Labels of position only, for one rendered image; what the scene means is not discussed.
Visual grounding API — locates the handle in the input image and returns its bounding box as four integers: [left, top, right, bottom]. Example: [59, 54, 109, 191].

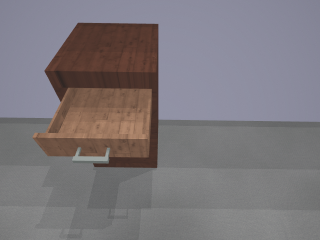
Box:
[72, 147, 111, 164]

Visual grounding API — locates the cabinet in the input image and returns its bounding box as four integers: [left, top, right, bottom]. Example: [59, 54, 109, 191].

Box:
[44, 22, 159, 168]

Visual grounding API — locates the drawer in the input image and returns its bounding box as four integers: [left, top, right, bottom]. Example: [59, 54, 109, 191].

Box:
[32, 87, 152, 158]

